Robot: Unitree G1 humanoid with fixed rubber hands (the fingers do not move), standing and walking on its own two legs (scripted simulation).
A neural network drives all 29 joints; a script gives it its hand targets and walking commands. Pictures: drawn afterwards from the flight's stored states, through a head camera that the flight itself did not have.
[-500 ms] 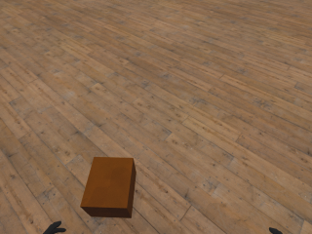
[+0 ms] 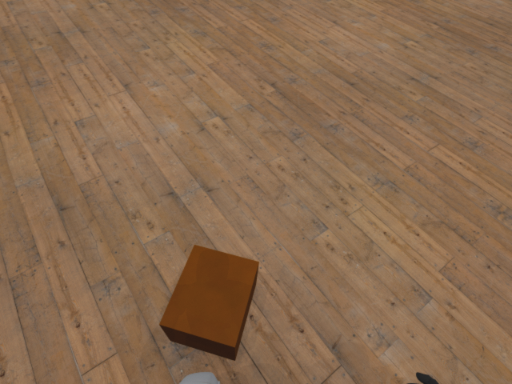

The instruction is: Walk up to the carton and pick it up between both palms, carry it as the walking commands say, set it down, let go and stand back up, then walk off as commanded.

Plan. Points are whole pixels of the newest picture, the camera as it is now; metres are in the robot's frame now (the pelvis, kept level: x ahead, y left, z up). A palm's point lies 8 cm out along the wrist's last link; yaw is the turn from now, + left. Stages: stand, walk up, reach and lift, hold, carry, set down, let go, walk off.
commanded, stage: walk off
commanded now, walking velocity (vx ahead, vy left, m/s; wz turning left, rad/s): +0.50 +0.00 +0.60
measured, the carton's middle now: (214, 301) +0.45 +0.17 -0.66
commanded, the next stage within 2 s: stand in 0.08 s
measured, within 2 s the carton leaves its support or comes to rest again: rests again in 0.76 s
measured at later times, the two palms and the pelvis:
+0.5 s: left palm (123, 292) +0.27 +0.28 -0.12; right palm (391, 346) +0.22 -0.23 -0.14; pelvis +0.19 +0.03 +0.00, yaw +8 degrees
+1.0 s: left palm (103, 326) +0.21 +0.30 -0.13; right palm (358, 310) +0.27 -0.17 -0.12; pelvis +0.23 +0.06 +0.02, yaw +8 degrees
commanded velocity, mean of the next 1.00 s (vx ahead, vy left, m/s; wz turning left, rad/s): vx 0.03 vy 0.00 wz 0.04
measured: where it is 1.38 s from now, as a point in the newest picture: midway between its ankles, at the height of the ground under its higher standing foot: (238, 379)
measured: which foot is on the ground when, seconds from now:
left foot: up 0.00-0.00, down 0.02-0.48, up 0.50-0.72, down 0.74-1.00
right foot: down 0.00-0.02, up 0.04-0.44, down 0.46-1.00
